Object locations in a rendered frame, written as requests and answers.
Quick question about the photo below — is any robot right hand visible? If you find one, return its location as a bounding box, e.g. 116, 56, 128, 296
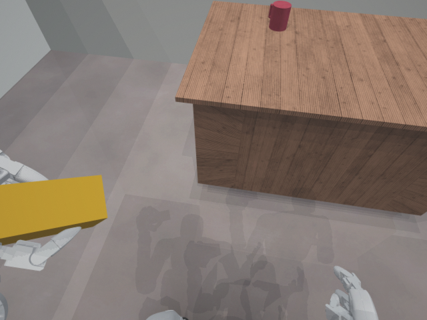
326, 266, 379, 320

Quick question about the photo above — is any sponge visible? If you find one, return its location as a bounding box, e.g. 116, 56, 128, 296
0, 175, 107, 245

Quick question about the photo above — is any table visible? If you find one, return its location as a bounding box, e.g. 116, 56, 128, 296
175, 1, 427, 215

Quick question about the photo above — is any robot left hand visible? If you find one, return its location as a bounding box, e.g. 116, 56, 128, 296
0, 150, 81, 271

